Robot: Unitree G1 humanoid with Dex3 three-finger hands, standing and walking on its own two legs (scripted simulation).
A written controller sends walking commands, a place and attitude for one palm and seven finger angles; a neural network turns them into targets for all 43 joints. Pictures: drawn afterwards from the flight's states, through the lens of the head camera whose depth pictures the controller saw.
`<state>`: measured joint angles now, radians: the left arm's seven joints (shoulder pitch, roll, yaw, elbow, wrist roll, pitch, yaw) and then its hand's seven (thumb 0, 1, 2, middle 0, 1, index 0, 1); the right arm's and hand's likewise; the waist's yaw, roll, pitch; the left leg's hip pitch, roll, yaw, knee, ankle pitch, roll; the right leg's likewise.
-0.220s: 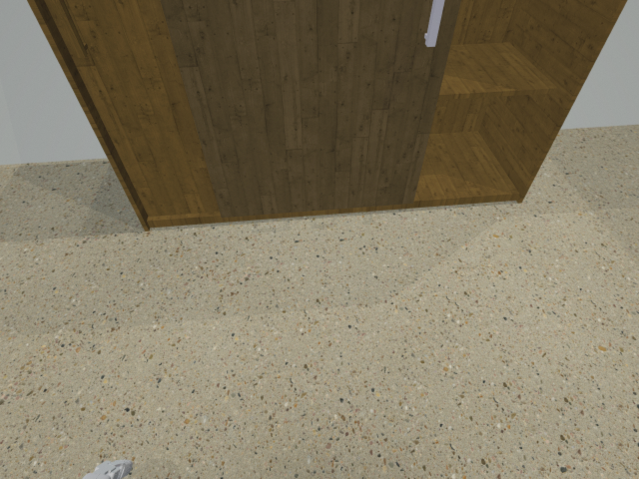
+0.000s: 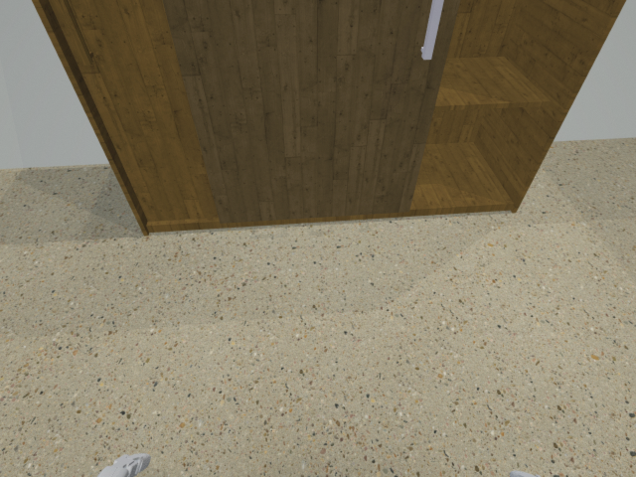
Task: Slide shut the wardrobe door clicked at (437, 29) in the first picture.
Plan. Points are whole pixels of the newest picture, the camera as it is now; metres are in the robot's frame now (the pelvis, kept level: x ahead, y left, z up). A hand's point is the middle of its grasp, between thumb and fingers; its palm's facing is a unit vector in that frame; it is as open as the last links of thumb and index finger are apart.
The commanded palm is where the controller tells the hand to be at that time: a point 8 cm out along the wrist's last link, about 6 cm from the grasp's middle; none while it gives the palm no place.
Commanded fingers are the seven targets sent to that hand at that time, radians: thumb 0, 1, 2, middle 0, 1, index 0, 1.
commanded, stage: stand and wait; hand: left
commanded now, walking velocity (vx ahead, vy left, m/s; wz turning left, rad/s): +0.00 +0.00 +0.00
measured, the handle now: (433, 12) +1.31 -0.27 +0.11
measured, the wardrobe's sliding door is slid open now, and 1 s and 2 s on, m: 0.51 0.51 0.51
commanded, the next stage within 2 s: look at it before walking up in 0.60 s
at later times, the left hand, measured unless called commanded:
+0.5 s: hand out of the picture +0.06 +0.25 -0.15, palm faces -0.04 -0.94 -0.34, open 7.4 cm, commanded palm none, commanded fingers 0.00 0.90 0.90 -0.20 -0.30 -0.20 -0.30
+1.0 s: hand out of the picture +0.07 +0.25 -0.15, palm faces -0.05 -0.94 -0.33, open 7.4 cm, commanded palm none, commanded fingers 0.00 0.90 0.90 -0.20 -0.30 -0.20 -0.30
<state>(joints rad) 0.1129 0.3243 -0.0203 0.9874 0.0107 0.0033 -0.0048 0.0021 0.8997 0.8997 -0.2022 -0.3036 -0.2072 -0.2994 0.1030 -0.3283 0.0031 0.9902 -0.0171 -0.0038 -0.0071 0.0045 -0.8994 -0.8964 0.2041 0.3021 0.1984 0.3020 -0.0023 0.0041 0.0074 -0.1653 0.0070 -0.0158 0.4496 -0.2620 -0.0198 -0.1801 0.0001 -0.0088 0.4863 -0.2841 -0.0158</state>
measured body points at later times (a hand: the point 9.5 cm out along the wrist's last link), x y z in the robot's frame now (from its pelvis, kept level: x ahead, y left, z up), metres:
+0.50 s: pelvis -0.01 +0.00 +0.00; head +0.00 -0.01 +0.45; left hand +0.06 +0.30 -0.13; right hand +0.06 -0.30 -0.13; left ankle -0.01 +0.13 -0.74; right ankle -0.01 -0.11 -0.74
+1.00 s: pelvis -0.02 +0.00 +0.01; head -0.01 +0.00 +0.46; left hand +0.07 +0.30 -0.12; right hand +0.06 -0.29 -0.13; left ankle -0.01 +0.13 -0.74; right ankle -0.01 -0.11 -0.74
